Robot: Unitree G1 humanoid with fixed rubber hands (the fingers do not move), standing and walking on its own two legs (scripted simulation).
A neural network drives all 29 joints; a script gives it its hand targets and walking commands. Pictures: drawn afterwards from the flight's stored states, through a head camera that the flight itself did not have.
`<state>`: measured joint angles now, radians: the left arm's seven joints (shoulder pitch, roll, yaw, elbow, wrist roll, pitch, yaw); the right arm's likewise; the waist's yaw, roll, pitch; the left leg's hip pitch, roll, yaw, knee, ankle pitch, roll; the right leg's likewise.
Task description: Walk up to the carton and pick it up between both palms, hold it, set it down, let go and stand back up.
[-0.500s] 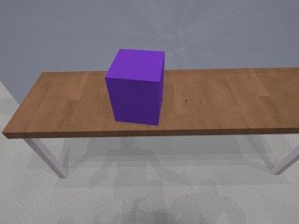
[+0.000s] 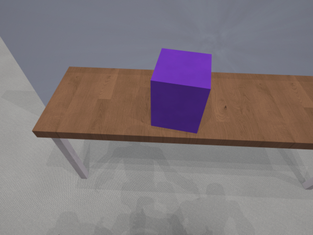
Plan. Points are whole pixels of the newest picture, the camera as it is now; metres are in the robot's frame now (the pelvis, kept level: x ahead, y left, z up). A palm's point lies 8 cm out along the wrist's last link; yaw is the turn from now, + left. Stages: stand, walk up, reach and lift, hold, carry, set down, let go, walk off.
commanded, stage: walk up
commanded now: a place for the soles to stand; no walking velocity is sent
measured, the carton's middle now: (179, 91) +0.66 -0.05 -0.06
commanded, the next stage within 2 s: none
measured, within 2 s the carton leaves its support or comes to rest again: neither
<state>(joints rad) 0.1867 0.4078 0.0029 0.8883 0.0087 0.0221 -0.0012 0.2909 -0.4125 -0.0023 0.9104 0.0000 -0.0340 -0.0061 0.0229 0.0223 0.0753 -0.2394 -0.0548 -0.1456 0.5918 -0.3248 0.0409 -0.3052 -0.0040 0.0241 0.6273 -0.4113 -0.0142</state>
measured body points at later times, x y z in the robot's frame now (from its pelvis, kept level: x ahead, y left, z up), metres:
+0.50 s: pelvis +0.00 -0.03 +0.00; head +0.03 -0.04 +0.45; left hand +0.10 +0.28 -0.11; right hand +0.06 -0.35 -0.13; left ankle +0.00 +0.09 -0.74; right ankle +0.01 -0.15 -0.73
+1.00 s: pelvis +0.00 -0.03 +0.00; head +0.01 -0.04 +0.45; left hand +0.11 +0.28 -0.11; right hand +0.07 -0.35 -0.12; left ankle -0.01 +0.09 -0.73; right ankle +0.01 -0.15 -0.73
